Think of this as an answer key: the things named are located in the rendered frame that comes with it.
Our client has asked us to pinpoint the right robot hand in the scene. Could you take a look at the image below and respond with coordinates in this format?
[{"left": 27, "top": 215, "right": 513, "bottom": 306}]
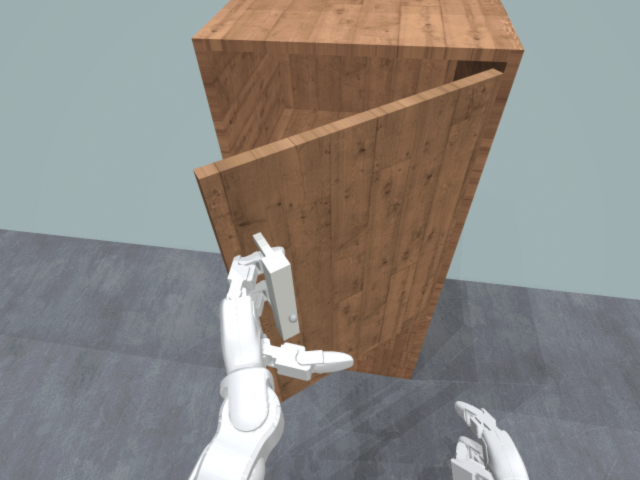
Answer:
[{"left": 451, "top": 401, "right": 529, "bottom": 480}]

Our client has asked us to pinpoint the left robot forearm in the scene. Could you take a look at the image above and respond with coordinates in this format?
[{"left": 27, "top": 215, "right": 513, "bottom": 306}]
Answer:
[{"left": 188, "top": 367, "right": 284, "bottom": 480}]

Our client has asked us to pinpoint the handle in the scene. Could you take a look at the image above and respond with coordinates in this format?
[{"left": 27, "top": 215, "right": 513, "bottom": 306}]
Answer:
[{"left": 253, "top": 232, "right": 300, "bottom": 341}]

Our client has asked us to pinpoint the left robot hand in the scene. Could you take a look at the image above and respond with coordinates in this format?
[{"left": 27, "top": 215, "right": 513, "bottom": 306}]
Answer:
[{"left": 219, "top": 247, "right": 354, "bottom": 381}]

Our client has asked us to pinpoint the cupboard door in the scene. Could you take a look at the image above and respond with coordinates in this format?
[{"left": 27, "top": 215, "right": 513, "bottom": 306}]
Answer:
[{"left": 193, "top": 69, "right": 504, "bottom": 403}]

